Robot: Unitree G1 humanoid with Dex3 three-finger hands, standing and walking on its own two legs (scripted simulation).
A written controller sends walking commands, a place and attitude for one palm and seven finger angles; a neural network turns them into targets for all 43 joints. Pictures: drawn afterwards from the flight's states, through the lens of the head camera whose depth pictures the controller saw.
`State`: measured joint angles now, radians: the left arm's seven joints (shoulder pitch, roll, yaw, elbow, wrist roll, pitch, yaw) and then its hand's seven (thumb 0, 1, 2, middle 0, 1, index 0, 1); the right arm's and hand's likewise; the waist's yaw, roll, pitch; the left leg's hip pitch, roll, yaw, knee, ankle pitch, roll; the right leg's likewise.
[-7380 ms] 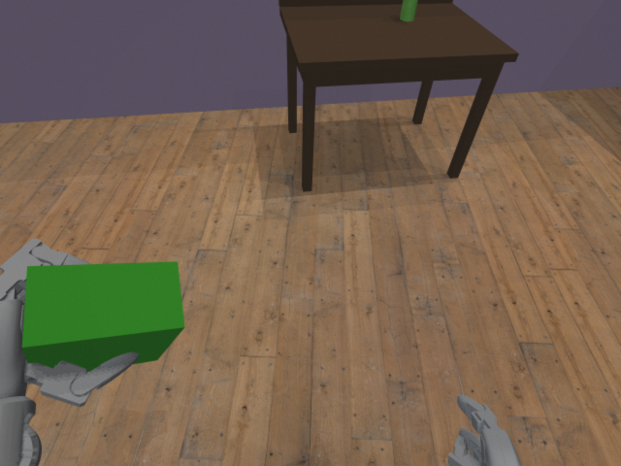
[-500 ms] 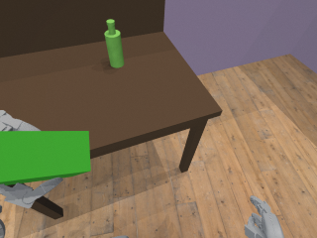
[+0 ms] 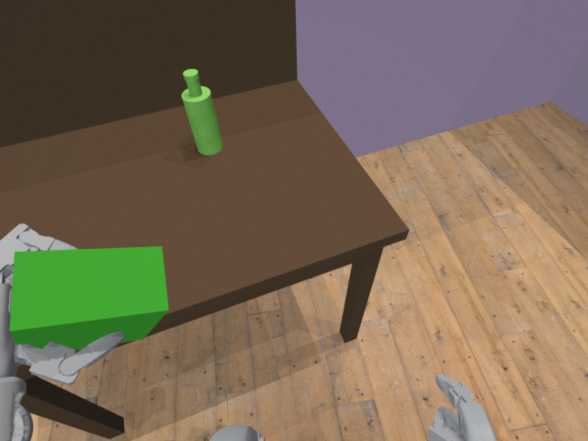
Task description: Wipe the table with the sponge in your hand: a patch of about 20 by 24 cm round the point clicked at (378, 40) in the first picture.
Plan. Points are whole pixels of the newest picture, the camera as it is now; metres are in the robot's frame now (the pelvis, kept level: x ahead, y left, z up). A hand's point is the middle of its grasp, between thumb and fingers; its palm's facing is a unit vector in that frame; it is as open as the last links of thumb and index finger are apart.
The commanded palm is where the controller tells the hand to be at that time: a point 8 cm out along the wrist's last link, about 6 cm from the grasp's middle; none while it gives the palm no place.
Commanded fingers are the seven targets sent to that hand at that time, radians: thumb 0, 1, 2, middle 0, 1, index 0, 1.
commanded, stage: come to a stop and stand still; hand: left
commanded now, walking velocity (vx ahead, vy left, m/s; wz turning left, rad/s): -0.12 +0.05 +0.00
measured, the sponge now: (112, 301) +0.23 +0.20 +0.14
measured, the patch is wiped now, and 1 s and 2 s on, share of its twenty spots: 0.00 0.00 0.00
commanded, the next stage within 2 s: look again from close up in 1.52 s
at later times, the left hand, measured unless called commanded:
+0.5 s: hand (21, 289) +0.22 +0.25 +0.19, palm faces +0.41 -0.77 -0.49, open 10.7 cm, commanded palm +0.13 +0.28 +0.18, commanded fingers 0.00 0.10 1.30 -1.20 -1.60 -1.20 -1.60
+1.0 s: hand (37, 310) +0.21 +0.26 +0.16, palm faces +0.35 -0.84 -0.42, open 10.7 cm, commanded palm +0.15 +0.29 +0.18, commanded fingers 0.00 0.10 1.30 -1.20 -1.60 -1.20 -1.60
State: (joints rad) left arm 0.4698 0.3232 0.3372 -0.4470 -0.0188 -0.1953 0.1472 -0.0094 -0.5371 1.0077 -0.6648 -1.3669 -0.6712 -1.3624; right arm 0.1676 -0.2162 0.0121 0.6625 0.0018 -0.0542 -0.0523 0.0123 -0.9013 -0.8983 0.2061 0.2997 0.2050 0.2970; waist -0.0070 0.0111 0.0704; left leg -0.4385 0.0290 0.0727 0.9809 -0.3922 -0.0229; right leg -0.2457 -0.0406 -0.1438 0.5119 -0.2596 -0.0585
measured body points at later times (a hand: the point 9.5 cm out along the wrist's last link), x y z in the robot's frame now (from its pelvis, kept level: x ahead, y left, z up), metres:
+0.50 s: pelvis -0.02 -0.01 +0.00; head +0.00 -0.01 +0.44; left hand +0.19 +0.29 +0.22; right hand +0.16 -0.19 -0.09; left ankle +0.05 +0.13 -0.74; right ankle +0.01 -0.09 -0.74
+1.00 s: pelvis -0.03 +0.01 +0.00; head +0.01 +0.04 +0.45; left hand +0.19 +0.30 +0.19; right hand +0.13 -0.24 -0.08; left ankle +0.04 +0.12 -0.74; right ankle +0.01 -0.09 -0.74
